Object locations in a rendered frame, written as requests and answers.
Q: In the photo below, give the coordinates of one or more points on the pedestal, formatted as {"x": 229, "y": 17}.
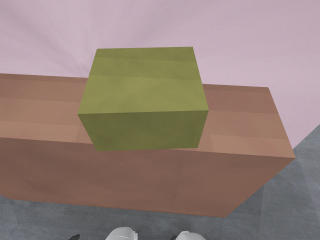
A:
{"x": 46, "y": 154}

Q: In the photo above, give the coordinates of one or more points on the carton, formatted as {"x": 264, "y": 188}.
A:
{"x": 145, "y": 98}

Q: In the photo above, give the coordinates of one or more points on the left robot thigh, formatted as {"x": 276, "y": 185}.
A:
{"x": 122, "y": 233}

